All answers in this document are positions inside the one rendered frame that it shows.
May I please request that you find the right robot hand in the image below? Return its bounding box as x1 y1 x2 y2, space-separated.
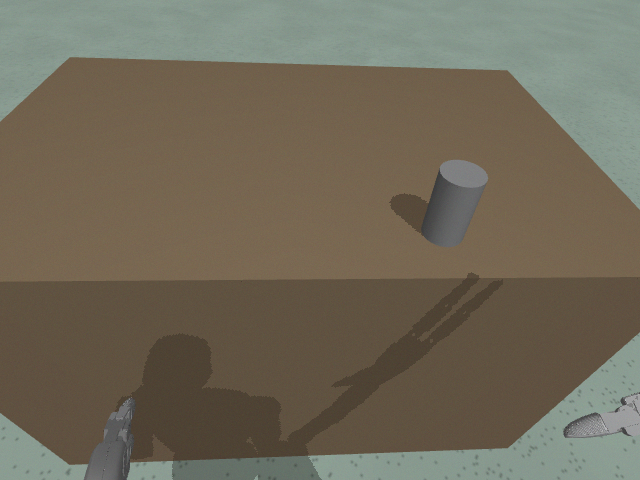
563 392 640 438

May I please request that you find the can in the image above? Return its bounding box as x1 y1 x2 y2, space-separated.
421 160 488 247

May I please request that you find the left robot hand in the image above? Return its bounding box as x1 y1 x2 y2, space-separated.
84 398 136 480

